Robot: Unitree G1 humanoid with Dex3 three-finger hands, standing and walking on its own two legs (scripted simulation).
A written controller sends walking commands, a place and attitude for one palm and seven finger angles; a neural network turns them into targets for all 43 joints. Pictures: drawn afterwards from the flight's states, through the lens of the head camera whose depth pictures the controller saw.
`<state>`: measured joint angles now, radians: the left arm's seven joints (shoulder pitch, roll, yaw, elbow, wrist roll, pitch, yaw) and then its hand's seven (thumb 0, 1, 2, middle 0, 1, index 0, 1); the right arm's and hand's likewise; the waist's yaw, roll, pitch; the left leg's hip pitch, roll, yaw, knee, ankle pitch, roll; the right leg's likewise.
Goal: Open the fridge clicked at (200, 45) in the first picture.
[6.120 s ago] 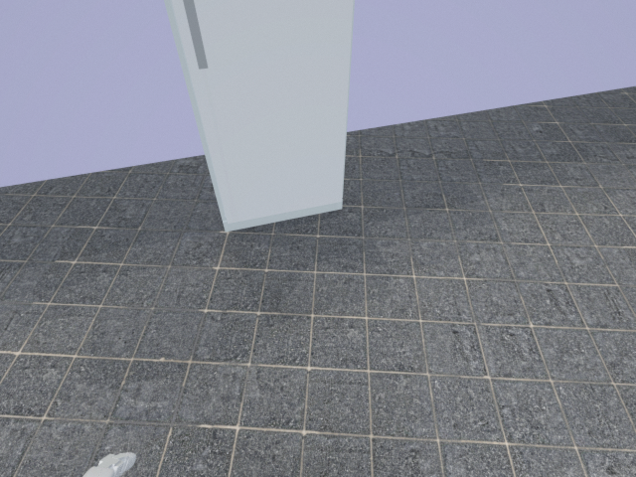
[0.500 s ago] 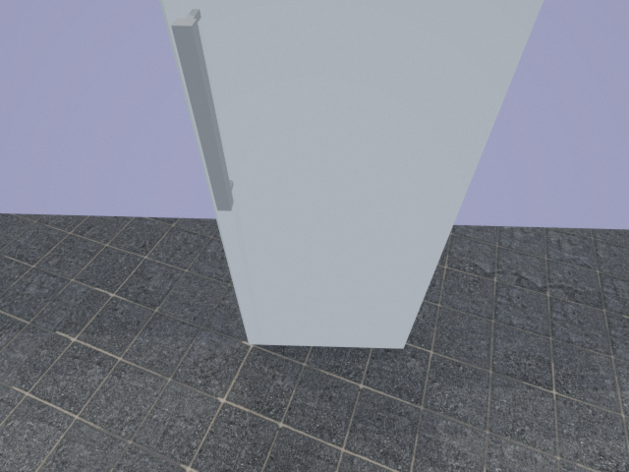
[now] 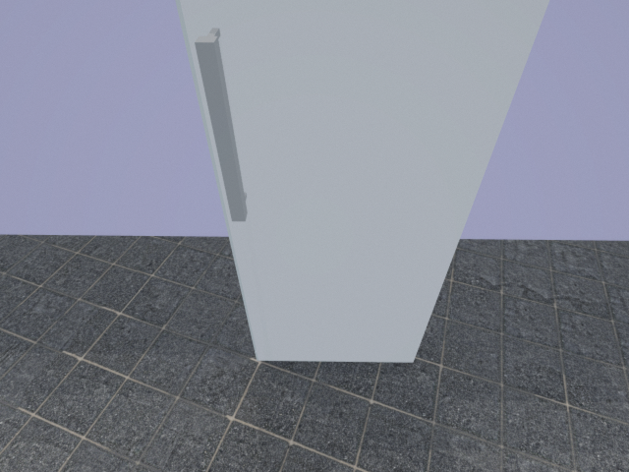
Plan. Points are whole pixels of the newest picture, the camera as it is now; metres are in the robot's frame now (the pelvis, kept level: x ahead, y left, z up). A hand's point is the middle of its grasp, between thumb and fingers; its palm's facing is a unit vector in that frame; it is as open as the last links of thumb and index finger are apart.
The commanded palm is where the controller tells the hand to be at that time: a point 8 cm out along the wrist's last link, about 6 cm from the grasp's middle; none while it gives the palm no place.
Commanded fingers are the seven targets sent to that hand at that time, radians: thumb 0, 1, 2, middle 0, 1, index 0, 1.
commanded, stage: look again from close up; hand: left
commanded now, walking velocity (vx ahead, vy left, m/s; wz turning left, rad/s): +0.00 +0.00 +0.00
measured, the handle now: (228, 136) +0.58 +0.17 +0.16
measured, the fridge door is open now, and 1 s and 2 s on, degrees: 0 0 0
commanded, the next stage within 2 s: none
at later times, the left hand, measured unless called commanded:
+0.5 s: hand out of the picture -0.02 +0.17 -0.17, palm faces +0.04 -0.98 -0.19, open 7.4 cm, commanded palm none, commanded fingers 0.00 0.90 0.90 -0.20 -0.30 -0.20 -0.30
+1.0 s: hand out of the picture -0.04 +0.14 -0.17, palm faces +0.07 -0.99 -0.15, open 7.4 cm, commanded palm none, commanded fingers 0.00 0.90 0.90 -0.20 -0.30 -0.20 -0.30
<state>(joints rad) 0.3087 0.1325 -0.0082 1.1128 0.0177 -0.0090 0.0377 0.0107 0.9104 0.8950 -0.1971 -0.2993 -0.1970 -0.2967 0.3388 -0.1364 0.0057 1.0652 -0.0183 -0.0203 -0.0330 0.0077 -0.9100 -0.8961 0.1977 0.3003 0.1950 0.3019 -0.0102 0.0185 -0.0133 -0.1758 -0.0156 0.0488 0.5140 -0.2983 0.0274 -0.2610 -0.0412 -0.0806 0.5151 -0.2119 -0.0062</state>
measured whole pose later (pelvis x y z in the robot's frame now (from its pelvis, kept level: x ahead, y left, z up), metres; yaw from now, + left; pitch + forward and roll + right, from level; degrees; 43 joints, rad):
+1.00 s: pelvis -0.02 -0.01 +0.00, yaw +1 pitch -2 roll +1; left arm 0.35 0.11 0.00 1.09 0.02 0.00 0.03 0.01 0.91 0.90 -0.20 -0.30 -0.20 -0.30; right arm 0.37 -0.11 0.01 1.11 -0.02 -0.01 -0.03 0.00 -0.90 -0.90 0.20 0.30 0.20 0.30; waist 0.00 -0.01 0.01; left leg -0.20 -0.01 0.03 0.47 -0.23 0.01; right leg -0.27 -0.03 -0.10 0.46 -0.15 -0.03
